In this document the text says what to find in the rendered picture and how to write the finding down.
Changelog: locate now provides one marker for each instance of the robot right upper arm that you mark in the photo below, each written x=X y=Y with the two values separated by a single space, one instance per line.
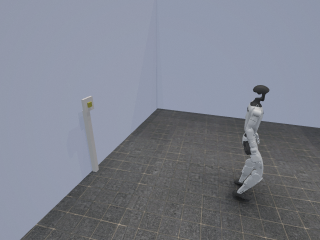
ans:
x=255 y=115

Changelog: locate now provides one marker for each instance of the robot right foot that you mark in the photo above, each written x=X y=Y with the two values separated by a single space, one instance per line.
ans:
x=243 y=195

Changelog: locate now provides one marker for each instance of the humanoid robot head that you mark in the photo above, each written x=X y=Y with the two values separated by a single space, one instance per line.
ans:
x=259 y=89

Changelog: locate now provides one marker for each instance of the robot right hand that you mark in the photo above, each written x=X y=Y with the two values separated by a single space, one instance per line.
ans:
x=255 y=158

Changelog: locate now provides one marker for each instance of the panel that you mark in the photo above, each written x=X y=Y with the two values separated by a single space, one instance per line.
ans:
x=89 y=131

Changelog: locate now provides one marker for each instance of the right robot forearm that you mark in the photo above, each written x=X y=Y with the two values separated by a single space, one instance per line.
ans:
x=250 y=137

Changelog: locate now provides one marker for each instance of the robot left hand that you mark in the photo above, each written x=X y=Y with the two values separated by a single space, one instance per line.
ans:
x=256 y=136

